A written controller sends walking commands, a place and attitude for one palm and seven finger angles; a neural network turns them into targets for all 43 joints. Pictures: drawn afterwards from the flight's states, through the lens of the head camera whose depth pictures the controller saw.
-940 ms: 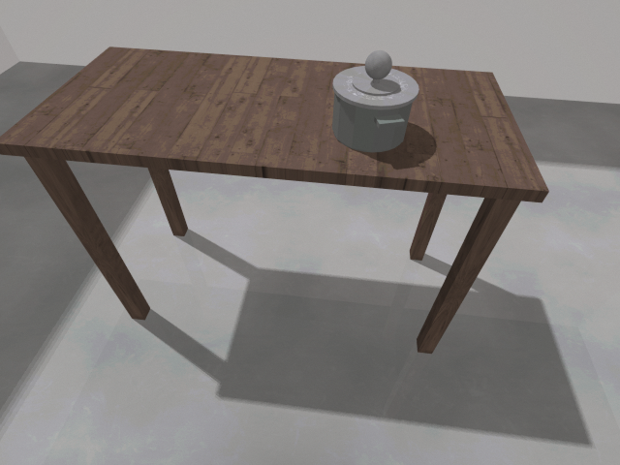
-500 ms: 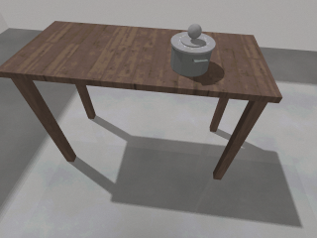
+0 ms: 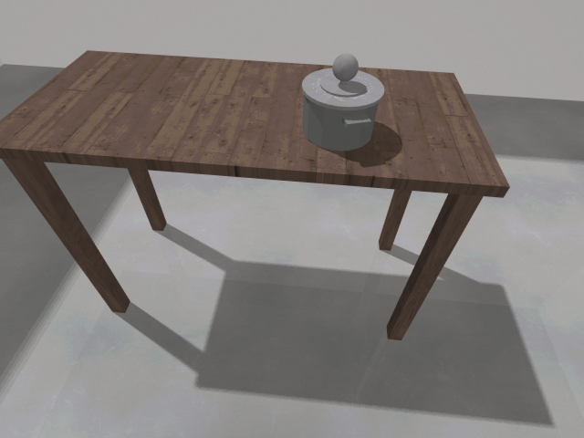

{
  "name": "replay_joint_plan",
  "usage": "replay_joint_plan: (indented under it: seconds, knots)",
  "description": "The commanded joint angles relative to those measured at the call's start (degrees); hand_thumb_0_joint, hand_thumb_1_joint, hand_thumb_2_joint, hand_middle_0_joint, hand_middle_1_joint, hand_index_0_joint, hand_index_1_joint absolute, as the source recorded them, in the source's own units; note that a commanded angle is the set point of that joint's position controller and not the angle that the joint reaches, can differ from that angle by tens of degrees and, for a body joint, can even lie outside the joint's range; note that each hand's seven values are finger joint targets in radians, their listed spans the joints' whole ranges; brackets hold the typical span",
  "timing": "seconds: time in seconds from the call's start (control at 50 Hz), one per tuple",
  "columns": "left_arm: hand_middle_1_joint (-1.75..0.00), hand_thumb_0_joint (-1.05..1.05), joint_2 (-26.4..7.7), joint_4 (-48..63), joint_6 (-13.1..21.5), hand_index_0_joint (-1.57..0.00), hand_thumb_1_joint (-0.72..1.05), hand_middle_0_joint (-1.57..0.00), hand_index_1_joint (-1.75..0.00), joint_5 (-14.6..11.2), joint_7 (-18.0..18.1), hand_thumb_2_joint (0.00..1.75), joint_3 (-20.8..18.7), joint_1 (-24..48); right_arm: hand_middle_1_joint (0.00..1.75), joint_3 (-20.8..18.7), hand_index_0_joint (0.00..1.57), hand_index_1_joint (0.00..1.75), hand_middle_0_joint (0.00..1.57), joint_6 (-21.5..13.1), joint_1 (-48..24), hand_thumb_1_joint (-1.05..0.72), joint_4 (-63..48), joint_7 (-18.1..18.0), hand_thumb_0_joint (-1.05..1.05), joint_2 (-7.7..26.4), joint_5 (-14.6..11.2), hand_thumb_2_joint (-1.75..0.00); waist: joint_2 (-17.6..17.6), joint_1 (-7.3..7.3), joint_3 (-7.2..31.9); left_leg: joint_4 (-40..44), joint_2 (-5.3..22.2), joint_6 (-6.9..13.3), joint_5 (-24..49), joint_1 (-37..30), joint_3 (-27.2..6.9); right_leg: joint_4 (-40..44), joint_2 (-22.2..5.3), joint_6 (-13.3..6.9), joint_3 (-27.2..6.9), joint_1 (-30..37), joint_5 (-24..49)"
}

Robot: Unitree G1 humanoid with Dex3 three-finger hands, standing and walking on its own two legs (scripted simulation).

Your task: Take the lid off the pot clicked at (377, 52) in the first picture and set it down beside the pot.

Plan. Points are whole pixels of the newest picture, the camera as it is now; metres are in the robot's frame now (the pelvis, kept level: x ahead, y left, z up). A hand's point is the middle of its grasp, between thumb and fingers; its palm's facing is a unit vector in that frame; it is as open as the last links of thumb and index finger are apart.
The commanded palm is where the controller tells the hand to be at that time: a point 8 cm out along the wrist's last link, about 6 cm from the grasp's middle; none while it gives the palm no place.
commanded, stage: take the last steps up to it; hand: left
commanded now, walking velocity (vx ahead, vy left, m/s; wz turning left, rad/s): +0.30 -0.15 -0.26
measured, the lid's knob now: (345, 67) +0.77 -0.06 +0.16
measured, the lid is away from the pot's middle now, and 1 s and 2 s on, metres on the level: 0.00 0.00 0.00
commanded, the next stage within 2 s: come to a stop and stand still in 0.52 s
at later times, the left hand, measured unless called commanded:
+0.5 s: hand out of the picture +0.12 +0.05 -0.17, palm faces -0.01 -0.99 -0.15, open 7.4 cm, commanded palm none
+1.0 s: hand (283, 342) +0.33 +0.04 -0.17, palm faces -0.02 -0.96 -0.29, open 7.4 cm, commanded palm none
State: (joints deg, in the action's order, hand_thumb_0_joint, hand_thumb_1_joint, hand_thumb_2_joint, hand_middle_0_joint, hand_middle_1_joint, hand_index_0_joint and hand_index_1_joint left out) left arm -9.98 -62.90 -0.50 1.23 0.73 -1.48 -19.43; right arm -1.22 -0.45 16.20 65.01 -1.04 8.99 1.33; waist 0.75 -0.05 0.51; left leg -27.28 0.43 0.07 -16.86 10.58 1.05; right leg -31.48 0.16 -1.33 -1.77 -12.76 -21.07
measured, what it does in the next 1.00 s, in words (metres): walks ahead: right foot, then left foot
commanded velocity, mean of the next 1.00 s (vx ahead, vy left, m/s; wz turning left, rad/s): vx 0.04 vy -0.04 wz -0.04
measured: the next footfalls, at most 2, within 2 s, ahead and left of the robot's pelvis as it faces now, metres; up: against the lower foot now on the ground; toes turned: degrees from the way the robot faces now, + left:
right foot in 0.20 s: +0.11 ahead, -0.16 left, +0.00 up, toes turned -9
left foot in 0.64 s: +0.36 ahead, -0.02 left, +0.00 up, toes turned +2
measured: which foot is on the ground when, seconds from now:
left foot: down 0.00-0.20, up 0.22-0.62, down 0.64-1.00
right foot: down 0.00-0.00, up 0.02-0.18, down 0.20-0.64, up 0.66-0.98, down 1.00-1.00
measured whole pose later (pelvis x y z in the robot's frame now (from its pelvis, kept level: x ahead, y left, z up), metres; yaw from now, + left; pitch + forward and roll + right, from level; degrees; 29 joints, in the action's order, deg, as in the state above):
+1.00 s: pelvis +0.25 -0.17 -0.01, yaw -5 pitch +0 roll +1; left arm -11.5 -52.4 -1.0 0.9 2.4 -3.9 -13.1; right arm -3.2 3.1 7.7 56.0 -1.3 10.8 1.4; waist -0.6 -0.6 -5.2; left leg -33.2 5.3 -2.1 -11.7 20.6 4.9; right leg -40.2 -3.3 1.2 0.6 -19.9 -17.5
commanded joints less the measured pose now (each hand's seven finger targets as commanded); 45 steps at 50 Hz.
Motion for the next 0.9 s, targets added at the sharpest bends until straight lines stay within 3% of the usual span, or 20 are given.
replay_joint_plan:
  seconds: [0.0, 0.08, 0.12, 0.14, 0.16, 0.18, 0.2, 0.22, 0.26, 0.3, 0.36, 0.52, 0.56, 0.58, 0.6, 0.62, 0.64, 0.66, 0.74, 0.88]
  knots:
    - [-0.3, 0.0, -3.7, 6.3, 0.6, -0.2, 0.9, -0.2, -0.3, 0.6, -1.6, 0.9, -1.7, 4.3, 0.3, -3.6, 0.2, 0.3, 0.2, -1.8, 8.2, -0.9, -1.6, -1.2, 0.0, 12.6, 0.6, -0.9, -10.3, 3.81, -11.9, 20.3, 20.7, 11.4, -24.0, -2.8, -23.4, -15.8, -1.9, -0.7, 1.9, -22.8, -5.1]
    - [-0.3, 0.0, -3.2, 8.2, 1.4, -0.2, 0.9, -0.2, -0.3, 0.2, -2.8, 0.9, -2.7, 5.4, 0.3, -3.6, 0.2, 0.3, 0.2, -3.3, 6.5, -0.9, -2.3, -1.6, 0.0, 11.6, 0.7, -0.9, -7.5, 2.13, -8.7, 17.1, 20.8, 10.0, -6.3, -5.1, -14.4, -13.8, -6.5, -0.4, 0.3, -21.4, -3.2]
    - [-0.3, 0.0, -2.6, 6.9, 1.7, -0.2, 0.9, -0.2, -0.3, -0.2, -3.3, 0.9, -2.9, 0.6, 0.3, -3.5, 0.2, 0.3, 0.2, -3.4, 3.7, -0.9, -2.8, -1.4, 0.0, 11.8, 0.8, -0.9, -7.2, -0.67, -4.6, 11.5, 17.0, 7.0, -0.5, 0.0, -5.8, -2.9, -4.7, -0.4, 4.0, -7.7, 0.6]
    - [-0.3, 0.0, -3.1, 5.1, 1.7, -0.2, 0.9, -0.2, -0.3, -0.2, -3.3, 0.9, -3.3, -4.6, 0.3, -3.5, 0.2, 0.3, 0.2, -3.2, 2.8, -0.9, -2.8, -1.3, 0.0, 11.4, 0.7, -0.9, -3.4, -3.06, -2.6, 5.2, 13.8, 5.0, -2.5, 5.6, -1.9, 1.9, -1.5, -0.6, 7.1, 2.6, 6.1]
    - [-0.3, 0.0, -5.9, 2.4, 2.0, -0.2, 0.9, -0.2, -0.3, 0.1, -2.7, 0.9, -3.9, -12.3, 0.3, -3.0, 0.2, 0.3, 0.2, -3.1, 2.3, -0.9, -3.1, -1.0, 0.0, 9.7, 0.4, -0.9, 3.5, -6.34, 0.3, -5.7, 8.5, 2.9, -7.6, 13.4, 2.7, 5.7, -2.1, -1.5, 4.3, 13.8, 4.0]
    - [-0.3, 0.0, -12.4, 0.9, 2.9, -0.2, 0.9, -0.2, -0.3, 0.5, -1.5, 0.9, -5.1, -17.8, 0.3, -1.9, 0.2, 0.3, 0.2, -3.1, 2.0, -0.9, -5.1, -0.3, 0.0, 5.2, -0.3, -0.9, 21.5, -7.99, 0.9, -25.5, 1.3, 0.4, -17.1, 28.1, 8.5, 16.8, -16.6, -7.1, -19.5, 20.6, -10.9]
    - [-0.3, 0.0, -12.7, 0.5, 2.8, -0.2, 0.9, -0.2, -0.3, -0.5, -0.6, 0.9, -4.9, -19.7, 0.3, -1.8, 0.2, 0.3, 0.2, -3.2, -2.3, -0.9, -7.3, 0.0, 0.0, 5.8, 0.0, -0.9, 17.3, -8.36, -0.7, -37.1, 2.2, 1.5, -18.8, 32.1, 3.2, 22.3, -21.6, -10.6, -29.8, 17.6, -13.0]
    - [-0.3, 0.0, -11.1, 1.2, 2.9, -0.2, 0.9, -0.2, -0.3, -0.5, -0.1, 0.9, -4.7, -16.5, 0.3, -2.2, 0.2, 0.3, 0.2, -3.3, -3.6, -0.9, -7.5, 0.3, 0.0, 5.9, 0.0, -0.9, 10.7, -6.32, -2.9, -41.9, 4.7, 2.0, -13.9, 34.1, 0.8, 21.4, -20.9, -12.5, -26.9, 15.7, -11.9]
    - [-0.3, 0.0, -7.9, 3.1, 3.2, -0.2, 0.9, -0.2, -0.3, -0.2, 0.5, 0.9, -3.8, -8.8, 0.3, -2.3, 0.2, 0.3, 0.2, -3.0, -3.4, -0.9, -6.9, 0.5, 0.0, 5.2, 0.2, -0.9, 5.9, -2.66, -5.3, -43.9, 7.4, 1.8, -9.1, 31.9, 0.0, 20.7, -19.2, -13.2, -22.3, 7.6, -10.5]
    - [-0.3, 0.0, -5.0, 4.1, 4.0, -0.2, 0.9, -0.2, -0.3, 0.1, 0.7, 0.9, -2.7, -5.4, 0.3, -2.3, 0.2, 0.3, 0.2, -2.2, -2.2, -0.9, -6.2, 0.8, 0.0, 3.8, 0.5, -0.9, 1.5, -0.13, -6.4, -39.4, 7.7, 0.5, -4.7, 27.3, 1.2, 19.9, -15.9, -12.5, -12.7, 3.6, 5.0]
    - [-0.3, 0.0, -5.0, 3.2, 4.6, -0.2, 0.9, -0.2, -0.3, 0.1, 0.7, 0.9, -2.1, -6.7, 0.3, -2.1, 0.2, 0.3, 0.2, -1.5, -2.4, -0.9, -6.8, 1.2, 0.0, 2.1, 0.1, -0.9, 1.4, 0.64, -6.3, -32.3, 6.5, -0.3, -0.6, 25.3, 3.4, 20.3, -14.0, -12.6, -6.8, 3.8, 18.2]
    - [-0.3, 0.0, -4.2, 0.7, 4.8, -0.2, 0.9, -0.2, -0.3, 0.0, 1.0, 0.9, -1.6, -9.9, 0.3, -1.7, 0.2, 0.3, 0.2, -2.9, -9.0, -0.9, -9.6, 1.1, 0.0, 1.5, -0.3, -0.9, 3.7, -0.66, -5.2, -13.0, 2.4, 1.0, 3.0, 18.4, 7.1, 13.3, -11.3, -9.5, -2.4, 12.3, 47.1]
    - [-0.3, 0.0, -4.1, 0.7, 4.9, -0.2, 0.9, -0.2, -0.3, -0.4, 1.1, 0.9, -1.6, -8.8, 0.3, -1.9, 0.2, 0.3, 0.2, -3.5, -3.8, -0.9, -8.0, 0.3, 0.0, 2.1, -0.3, -0.9, 4.8, 1.95, -3.3, -7.3, -0.5, 2.0, 7.6, 9.6, 8.5, 6.3, -9.2, -7.7, 0.0, 11.9, 55.4]
    - [-0.3, 0.0, -4.3, 0.6, 4.8, -0.2, 0.9, -0.2, -0.3, -0.6, 1.1, 0.9, -1.7, -8.8, 0.3, -2.1, 0.2, 0.3, 0.2, -3.6, 1.5, -0.9, -6.4, -0.2, 0.0, 3.5, -0.1, -0.9, 3.8, 4.19, -0.4, -2.9, -0.9, 2.8, 11.8, 2.3, 7.9, -1.5, -7.8, -6.2, 0.8, 11.2, 55.5]
    - [-0.3, 0.0, -3.7, 0.9, 4.8, -0.2, 0.9, -0.2, -0.3, -0.9, 1.0, 0.9, -1.6, -9.6, 0.3, -2.8, 0.2, 0.3, 0.2, -3.7, 7.2, -0.9, -4.9, -0.8, 0.0, 6.4, 0.3, -0.9, 0.9, 6.28, 3.3, -2.5, 4.5, 5.3, 22.7, -9.9, 1.4, -11.9, -6.0, -3.6, 1.7, 3.2, 46.9]
    - [-0.3, 0.0, -0.8, 1.9, 4.5, -0.2, 0.9, -0.2, -0.3, -1.7, 1.2, 0.9, -1.0, -11.3, 0.3, -3.7, 0.2, 0.3, 0.2, -3.7, 11.9, -0.9, -4.6, -1.5, 0.0, 11.0, 0.8, -0.9, -9.5, 7.04, 9.1, -2.5, 20.1, 12.9, 47.6, -22.4, -16.7, -28.5, 0.1, -0.4, 5.3, -10.9, 17.8]
    - [-0.3, 0.0, -0.4, 3.2, 4.2, -0.2, 0.9, -0.2, -0.3, -1.8, 1.7, 0.9, -0.4, -12.0, 0.3, -3.2, 0.2, 0.3, 0.2, -2.5, 13.0, -0.9, -5.0, -1.8, 0.0, 12.5, -0.4, -0.9, -11.2, 5.36, 10.3, 1.2, 29.0, 19.4, 68.9, -19.8, -24.5, -41.1, 2.1, 0.3, 1.5, -13.2, -15.6]
    - [-0.3, 0.0, -1.3, 3.8, 3.2, -0.2, 0.9, -0.2, -0.3, -1.2, 2.6, 0.9, -0.9, -9.8, 0.3, -2.4, 0.2, 0.3, 0.2, -1.9, 8.0, -0.9, -6.1, -1.9, 0.0, 10.8, -0.7, -0.9, -5.6, 3.82, 4.9, 2.5, 28.7, 19.8, 66.9, -11.5, -19.1, -41.9, -0.9, 0.2, -2.8, -12.3, -15.0]
    - [-0.3, 0.0, -0.5, 4.6, -0.4, -0.2, 0.9, -0.2, -0.3, -0.7, 2.2, 0.9, -1.6, -7.3, 0.3, -0.3, 0.2, 0.3, 0.2, -1.4, -6.2, -0.9, -9.1, -2.3, 0.0, 4.6, -1.0, -0.9, -7.1, -2.2, -4.4, 9.8, 18.4, 10.9, 43.0, 9.8, -5.5, -30.6, -4.3, 2.5, -1.8, -5.9, -6.5]
    - [-0.3, 0.0, -1.9, 8.3, -1.9, -0.2, 0.9, -0.2, -0.3, -0.3, 1.7, 0.9, -2.9, -5.3, 0.3, -3.4, 0.2, 0.3, 0.2, 1.5, -9.4, -0.9, -12.5, -1.2, 0.0, 10.5, 0.4, -0.9, -11.5, -1.77, 1.9, 5.8, 16.6, 9.5, 31.4, 6.6, -2.5, -21.3, -2.3, 2.6, 3.3, -5.6, -4.1]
